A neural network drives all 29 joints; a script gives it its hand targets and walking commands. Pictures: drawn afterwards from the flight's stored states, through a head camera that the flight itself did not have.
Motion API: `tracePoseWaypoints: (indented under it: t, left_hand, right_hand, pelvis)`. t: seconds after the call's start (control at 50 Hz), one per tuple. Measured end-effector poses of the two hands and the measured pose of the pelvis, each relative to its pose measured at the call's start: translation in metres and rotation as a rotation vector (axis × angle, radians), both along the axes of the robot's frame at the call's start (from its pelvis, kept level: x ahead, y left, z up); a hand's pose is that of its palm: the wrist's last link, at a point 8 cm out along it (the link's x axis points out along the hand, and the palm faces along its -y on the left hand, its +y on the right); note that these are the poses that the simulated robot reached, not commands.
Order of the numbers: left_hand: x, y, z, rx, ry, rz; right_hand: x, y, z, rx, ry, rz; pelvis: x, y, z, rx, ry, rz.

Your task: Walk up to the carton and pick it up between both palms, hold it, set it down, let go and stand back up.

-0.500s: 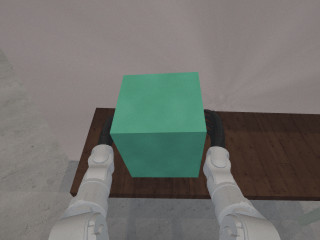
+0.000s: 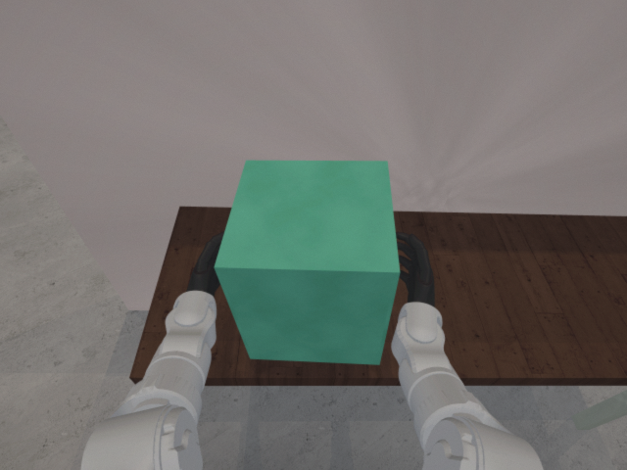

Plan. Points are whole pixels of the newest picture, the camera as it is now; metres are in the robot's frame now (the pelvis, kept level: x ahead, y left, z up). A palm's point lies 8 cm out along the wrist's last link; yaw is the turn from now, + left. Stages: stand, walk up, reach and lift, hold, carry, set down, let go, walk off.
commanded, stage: set down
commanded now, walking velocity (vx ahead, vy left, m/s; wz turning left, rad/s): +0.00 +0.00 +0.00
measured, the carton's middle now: (314, 265) +0.41 -0.01 +0.00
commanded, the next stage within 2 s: none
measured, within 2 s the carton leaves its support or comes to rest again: rests again in 1.64 s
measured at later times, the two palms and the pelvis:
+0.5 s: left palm (206, 280) +0.40 +0.15 -0.02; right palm (403, 301) +0.35 -0.14 -0.01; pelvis +0.02 +0.01 +0.00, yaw +0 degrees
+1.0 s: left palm (212, 283) +0.41 +0.15 -0.05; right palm (395, 323) +0.34 -0.14 -0.06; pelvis +0.02 +0.02 -0.01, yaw -1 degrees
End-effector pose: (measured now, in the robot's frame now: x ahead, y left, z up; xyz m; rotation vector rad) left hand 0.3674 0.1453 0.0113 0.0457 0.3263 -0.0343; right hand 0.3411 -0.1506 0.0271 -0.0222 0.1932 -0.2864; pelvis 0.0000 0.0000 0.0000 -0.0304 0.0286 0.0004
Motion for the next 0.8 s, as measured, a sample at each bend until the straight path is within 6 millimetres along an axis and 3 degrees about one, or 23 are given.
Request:
tracePoseWaypoints:
  t: [0.42,0.8]
  left_hand:
    - [0.027,0.005,-0.023,-0.008,0.011,-0.023]
    - [0.039,0.008,-0.052,-0.040,0.029,-0.037]
  right_hand:
    - [0.011,0.008,-0.031,0.017,0.053,-0.049]
    - [0.002,0.014,-0.066,0.029,0.118,-0.087]
  pelvis:
    - [0.020,0.008,-0.001,-0.009,0.084,-0.002]
    - [0.019,0.021,-0.008,-0.027,0.208,-0.007]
